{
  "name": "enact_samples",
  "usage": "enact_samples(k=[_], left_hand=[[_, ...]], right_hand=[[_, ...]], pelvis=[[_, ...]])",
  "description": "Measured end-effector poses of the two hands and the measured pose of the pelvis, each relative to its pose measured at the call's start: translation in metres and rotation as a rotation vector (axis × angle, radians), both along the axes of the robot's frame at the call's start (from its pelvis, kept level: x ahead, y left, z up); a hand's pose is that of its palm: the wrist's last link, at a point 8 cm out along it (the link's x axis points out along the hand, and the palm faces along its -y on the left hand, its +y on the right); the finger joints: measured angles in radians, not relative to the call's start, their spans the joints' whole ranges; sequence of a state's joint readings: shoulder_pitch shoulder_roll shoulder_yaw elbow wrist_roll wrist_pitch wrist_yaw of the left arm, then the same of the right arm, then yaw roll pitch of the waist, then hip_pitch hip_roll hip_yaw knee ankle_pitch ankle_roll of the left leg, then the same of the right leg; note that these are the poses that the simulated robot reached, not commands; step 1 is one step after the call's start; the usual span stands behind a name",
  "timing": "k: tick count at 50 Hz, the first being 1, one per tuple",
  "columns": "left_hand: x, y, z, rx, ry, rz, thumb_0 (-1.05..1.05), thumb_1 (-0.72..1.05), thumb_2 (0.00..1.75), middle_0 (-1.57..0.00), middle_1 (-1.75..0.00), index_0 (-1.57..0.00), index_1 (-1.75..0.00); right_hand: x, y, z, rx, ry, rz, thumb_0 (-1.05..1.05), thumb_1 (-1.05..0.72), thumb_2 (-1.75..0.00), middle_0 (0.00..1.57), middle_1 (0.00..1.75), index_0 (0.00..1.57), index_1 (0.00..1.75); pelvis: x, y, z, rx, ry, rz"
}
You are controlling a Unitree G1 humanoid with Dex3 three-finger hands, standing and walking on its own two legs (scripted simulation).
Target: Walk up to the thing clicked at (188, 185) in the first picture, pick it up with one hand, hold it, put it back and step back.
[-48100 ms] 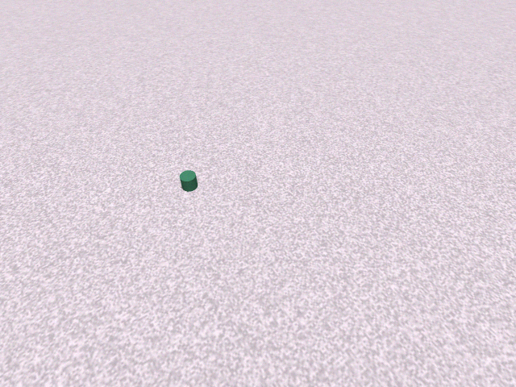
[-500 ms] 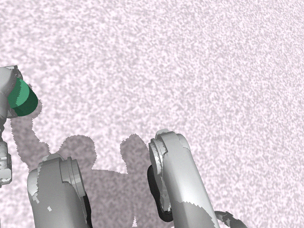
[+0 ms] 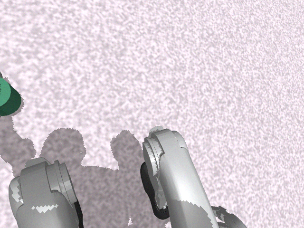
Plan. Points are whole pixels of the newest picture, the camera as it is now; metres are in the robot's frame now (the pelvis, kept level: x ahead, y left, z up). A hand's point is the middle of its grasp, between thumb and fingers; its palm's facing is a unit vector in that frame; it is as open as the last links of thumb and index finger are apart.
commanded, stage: rest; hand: left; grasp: from above
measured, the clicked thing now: out of the picture +0.49 +0.29 -0.23
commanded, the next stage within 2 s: open in 1.00 s
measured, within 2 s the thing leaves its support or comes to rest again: rests again in 0.60 s
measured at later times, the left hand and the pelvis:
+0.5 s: hand out of the picture +0.48 +0.30 -0.22, palm faces -0.44 -0.11 -0.89, open 11.1 cm; pelvis +0.00 +0.01 -0.01, yaw -2 degrees
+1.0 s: hand out of the picture +0.47 +0.31 -0.23, palm faces -0.44 -0.13 -0.89, open 11.1 cm; pelvis +0.00 +0.01 -0.01, yaw -4 degrees
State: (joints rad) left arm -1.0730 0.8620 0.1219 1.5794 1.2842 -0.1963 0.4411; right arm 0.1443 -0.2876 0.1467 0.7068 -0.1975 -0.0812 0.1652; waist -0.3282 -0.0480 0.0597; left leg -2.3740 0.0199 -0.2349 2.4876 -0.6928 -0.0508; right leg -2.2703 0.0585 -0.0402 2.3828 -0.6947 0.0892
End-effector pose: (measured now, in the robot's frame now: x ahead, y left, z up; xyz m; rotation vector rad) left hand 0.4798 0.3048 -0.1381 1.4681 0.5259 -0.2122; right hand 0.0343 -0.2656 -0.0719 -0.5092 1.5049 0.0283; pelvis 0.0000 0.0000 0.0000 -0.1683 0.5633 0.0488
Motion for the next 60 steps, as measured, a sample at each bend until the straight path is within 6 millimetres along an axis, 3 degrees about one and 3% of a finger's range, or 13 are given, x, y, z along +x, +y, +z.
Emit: enact_samples(k=[11,36,60], left_hand=[[-0.003,-0.002,-0.017,-0.011,-0.002,-0.013,-0.02,-0.10,0.57,-0.71,-0.79,-0.54,-0.71],[0.002,-0.002,-0.033,-0.014,-0.011,0.013,-0.02,-0.11,0.57,-0.73,-0.77,-0.56,-0.69],[-0.001,0.004,-0.035,-0.010,-0.009,-0.002,-0.02,-0.12,0.57,-0.73,-0.77,-0.56,-0.69]], right_hand=[[-0.004,-0.001,0.007,-0.019,0.015,0.032,0.00,-0.91,-0.90,0.20,0.30,0.20,0.30],[-0.012,0.015,0.014,0.008,0.007,0.076,0.00,-0.91,-0.90,0.20,0.30,0.20,0.30],[-0.014,0.024,0.015,0.031,-0.002,0.138,0.00,-0.91,-0.91,0.20,0.30,0.20,0.30]], pelvis=[[-0.001,0.001,-0.004,-0.014,-0.017,-0.007],[-0.003,0.009,-0.007,-0.046,-0.047,-0.024],[-0.007,0.011,-0.010,-0.064,-0.085,-0.033]])
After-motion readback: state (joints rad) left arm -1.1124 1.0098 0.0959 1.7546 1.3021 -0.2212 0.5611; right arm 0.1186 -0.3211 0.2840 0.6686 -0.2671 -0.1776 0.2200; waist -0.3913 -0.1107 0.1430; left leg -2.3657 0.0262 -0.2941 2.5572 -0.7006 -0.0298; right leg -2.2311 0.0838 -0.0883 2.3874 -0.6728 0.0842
